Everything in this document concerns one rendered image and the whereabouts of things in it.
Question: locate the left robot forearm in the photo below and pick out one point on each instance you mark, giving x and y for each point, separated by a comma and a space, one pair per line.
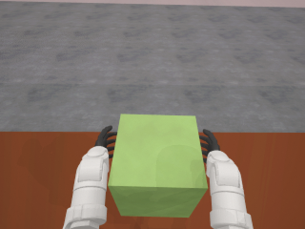
88, 210

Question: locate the right robot forearm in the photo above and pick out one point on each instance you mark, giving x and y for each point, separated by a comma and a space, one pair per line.
227, 193

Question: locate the robot right hand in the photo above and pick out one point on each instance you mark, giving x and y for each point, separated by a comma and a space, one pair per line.
211, 146

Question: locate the robot left hand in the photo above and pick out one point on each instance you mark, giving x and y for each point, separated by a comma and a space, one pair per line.
102, 139

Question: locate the carton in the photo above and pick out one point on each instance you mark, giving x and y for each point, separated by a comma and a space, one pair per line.
157, 166

